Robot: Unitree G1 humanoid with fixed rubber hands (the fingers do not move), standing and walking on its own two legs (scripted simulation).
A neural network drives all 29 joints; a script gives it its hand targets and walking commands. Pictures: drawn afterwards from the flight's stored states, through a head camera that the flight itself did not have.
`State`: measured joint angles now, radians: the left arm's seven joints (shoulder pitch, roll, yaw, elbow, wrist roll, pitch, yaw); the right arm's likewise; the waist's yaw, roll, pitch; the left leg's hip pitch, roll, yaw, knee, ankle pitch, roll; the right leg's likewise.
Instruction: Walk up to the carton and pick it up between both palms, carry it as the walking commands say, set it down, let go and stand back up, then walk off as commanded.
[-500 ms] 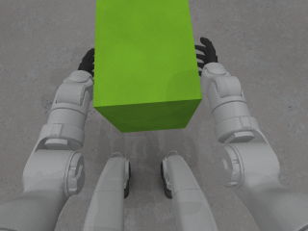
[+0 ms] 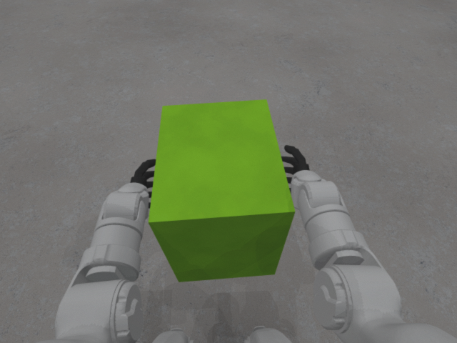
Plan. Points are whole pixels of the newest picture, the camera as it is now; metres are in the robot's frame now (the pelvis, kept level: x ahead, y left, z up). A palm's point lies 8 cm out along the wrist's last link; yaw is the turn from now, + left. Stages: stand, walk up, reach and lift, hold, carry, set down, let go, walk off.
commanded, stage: reach and lift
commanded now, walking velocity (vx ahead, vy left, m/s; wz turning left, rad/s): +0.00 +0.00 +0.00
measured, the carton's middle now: (221, 194) +0.40 +0.01 -0.01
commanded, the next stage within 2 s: hold in 1.46 s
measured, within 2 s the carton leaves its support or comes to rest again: neither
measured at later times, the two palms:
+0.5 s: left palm (135, 196) +0.34 +0.17 +0.07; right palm (306, 179) +0.37 -0.14 +0.09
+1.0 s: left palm (140, 195) +0.34 +0.16 +0.06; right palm (309, 185) +0.36 -0.14 +0.07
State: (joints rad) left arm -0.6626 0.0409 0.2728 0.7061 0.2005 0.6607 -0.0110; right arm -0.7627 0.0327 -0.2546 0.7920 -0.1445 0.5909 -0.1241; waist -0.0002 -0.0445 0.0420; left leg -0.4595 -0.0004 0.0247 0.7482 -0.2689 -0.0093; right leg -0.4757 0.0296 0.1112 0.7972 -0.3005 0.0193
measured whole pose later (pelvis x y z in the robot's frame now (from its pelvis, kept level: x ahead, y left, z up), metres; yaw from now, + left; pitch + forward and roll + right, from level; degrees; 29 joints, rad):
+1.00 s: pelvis +0.03 +0.00 +0.01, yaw +0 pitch -5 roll +1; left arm -0.50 -0.04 0.27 0.56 0.20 0.78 0.00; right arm -0.57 0.07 -0.25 0.60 -0.18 0.73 -0.08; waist 0.00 0.00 -0.01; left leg -0.30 0.00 0.02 0.66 -0.28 -0.01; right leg -0.31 0.03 0.11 0.71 -0.31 0.02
